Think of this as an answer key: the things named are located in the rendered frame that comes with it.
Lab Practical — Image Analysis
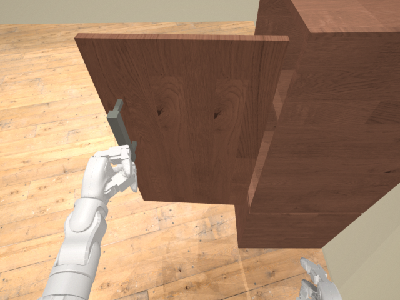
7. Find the left robot hand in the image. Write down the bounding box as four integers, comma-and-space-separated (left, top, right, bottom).
81, 145, 138, 205

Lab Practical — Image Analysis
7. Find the right robot hand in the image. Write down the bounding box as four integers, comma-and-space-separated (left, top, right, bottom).
296, 257, 343, 300

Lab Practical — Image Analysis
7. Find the handle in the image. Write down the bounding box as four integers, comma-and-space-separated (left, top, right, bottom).
106, 99, 137, 162

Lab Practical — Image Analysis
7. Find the cupboard door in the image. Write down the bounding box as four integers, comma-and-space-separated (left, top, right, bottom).
74, 33, 289, 206

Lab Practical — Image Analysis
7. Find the robot left forearm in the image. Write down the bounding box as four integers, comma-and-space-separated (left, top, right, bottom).
37, 197, 108, 300

